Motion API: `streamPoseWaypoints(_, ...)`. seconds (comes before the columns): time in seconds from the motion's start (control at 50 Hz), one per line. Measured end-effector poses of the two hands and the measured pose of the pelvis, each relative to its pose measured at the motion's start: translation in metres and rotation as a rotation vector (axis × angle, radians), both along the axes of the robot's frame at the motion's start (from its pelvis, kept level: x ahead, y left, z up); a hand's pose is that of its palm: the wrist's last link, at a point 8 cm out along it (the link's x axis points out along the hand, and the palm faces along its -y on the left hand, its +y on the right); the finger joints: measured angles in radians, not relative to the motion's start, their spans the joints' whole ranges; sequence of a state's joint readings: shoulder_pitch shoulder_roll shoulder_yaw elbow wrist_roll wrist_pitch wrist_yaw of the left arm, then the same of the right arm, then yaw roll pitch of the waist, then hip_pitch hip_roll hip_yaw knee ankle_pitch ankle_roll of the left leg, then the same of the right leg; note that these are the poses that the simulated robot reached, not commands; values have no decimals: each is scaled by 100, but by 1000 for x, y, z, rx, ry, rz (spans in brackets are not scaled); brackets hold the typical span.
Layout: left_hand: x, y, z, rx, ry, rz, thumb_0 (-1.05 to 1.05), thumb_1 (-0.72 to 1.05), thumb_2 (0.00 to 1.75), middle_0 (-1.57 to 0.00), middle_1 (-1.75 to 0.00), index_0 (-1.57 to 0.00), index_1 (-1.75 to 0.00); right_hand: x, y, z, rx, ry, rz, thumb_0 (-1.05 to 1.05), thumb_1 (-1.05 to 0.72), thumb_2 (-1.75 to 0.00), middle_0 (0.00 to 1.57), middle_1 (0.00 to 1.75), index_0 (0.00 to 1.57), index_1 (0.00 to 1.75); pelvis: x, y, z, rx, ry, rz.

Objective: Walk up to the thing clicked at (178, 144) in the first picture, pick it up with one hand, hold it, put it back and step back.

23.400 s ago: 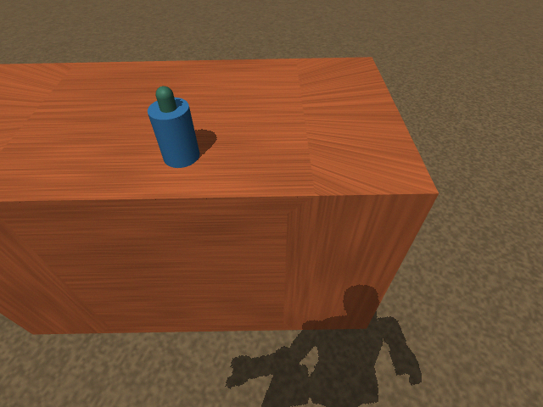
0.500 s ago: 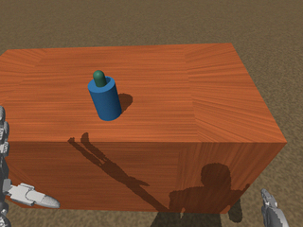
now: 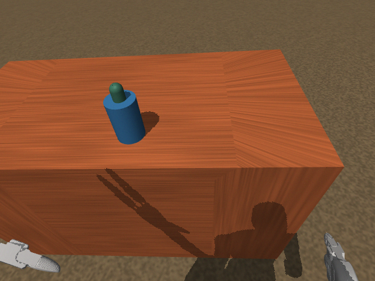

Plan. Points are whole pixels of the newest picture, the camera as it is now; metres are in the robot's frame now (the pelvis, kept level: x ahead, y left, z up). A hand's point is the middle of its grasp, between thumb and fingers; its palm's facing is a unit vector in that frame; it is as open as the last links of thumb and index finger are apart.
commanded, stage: home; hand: left
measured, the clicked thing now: (123, 111) +0.52 +0.20 +0.09
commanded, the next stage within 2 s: none
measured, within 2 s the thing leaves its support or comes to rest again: neither
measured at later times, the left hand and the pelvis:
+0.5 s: hand (109, 261) +0.18 +0.20 -0.05, palm faces +0.10 -0.97 -0.21, open 17.5 cm; pelvis +0.02 +0.02 -0.01, yaw +0 degrees
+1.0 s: hand (120, 255) +0.21 +0.19 -0.08, palm faces +0.08 -0.96 -0.25, open 17.6 cm; pelvis +0.03 +0.01 -0.02, yaw -1 degrees
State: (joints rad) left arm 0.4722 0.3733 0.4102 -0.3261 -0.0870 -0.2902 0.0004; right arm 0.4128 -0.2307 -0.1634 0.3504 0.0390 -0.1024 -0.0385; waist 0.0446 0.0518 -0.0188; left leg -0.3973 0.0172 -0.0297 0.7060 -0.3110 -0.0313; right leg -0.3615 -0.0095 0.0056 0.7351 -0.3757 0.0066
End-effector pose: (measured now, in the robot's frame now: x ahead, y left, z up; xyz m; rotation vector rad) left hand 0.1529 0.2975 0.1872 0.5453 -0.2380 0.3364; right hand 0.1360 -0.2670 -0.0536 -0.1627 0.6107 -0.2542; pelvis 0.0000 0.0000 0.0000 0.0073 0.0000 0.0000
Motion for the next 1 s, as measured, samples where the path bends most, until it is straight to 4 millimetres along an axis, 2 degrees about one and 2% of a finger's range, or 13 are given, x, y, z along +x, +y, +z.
streamPoseWaypoints(0.06,0,7,-17,-47,49,28,-1,-55,4,-7,-6,-7,-5,1,3,0,-4,5,8,-1,47,-9,7,7,7,7,1,2,1,1,6,-3)
streamPoseWaypoints(0.12,1,-1,-41,-122,102,14,-1,-54,6,-7,-6,-7,-6,8,17,-1,11,5,36,-1,38,-17,9,10,9,10,3,5,1,2,12,-5)
streamPoseWaypoints(0.22,3,-19,-84,-242,219,-23,-1,-52,8,-6,-7,-7,-6,26,55,-4,68,0,110,-1,12,-36,12,15,12,15,6,8,0,-3,25,-1)
streamPoseWaypoints(0.28,2,-22,-110,-294,314,-16,-1,-51,8,-7,-7,-7,-6,35,68,-6,87,-4,129,0,-7,-46,14,18,13,17,10,10,-1,-7,37,3)
streamPoseWaypoints(0.4,-2,-28,-163,-380,531,13,-1,-54,7,-6,-6,-6,-6,36,56,-9,44,20,97,0,-42,-64,17,22,17,22,16,16,-3,-9,59,3)
streamPoseWaypoints(0.46,2,-40,-193,-424,631,-4,-1,-55,6,-6,-6,-6,-5,34,51,-9,19,36,91,1,-59,-74,18,25,18,25,17,16,-6,-8,74,1)
streamPoseWaypoints(0.56,14,-65,-236,-492,762,-54,-1,-54,6,-6,-6,-6,-5,34,55,-7,1,47,97,1,-77,-83,19,28,19,28,19,14,-10,-10,103,-3)
streamPoseWaypoints(0.64,22,-65,-245,-494,781,-36,-1,-53,6,-6,-6,-6,-5,33,53,-13,-18,82,93,1,-84,-87,20,29,20,29,24,13,-13,-21,111,-8)
streamPoseWaypoints(0.78,30,-53,-238,-435,783,10,-1,-54,5,-6,-6,-6,-5,29,44,-35,-14,149,46,2,-89,-90,21,30,20,30,31,16,-18,-33,114,-9)
streamPoseWaypoints(0.88,33,-58,-240,-421,810,12,-1,-56,4,-5,-5,-5,-5,27,42,-46,-1,175,31,2,-90,-90,21,30,20,30,31,17,-20,-31,126,-14)
streamPoseWaypoints(1.0,32,-62,-243,-436,824,32,-1,-57,4,-5,-5,-5,-4,27,40,-47,-11,197,32,2,-90,-90,21,30,21,30,31,13,-22,-29,134,-13)
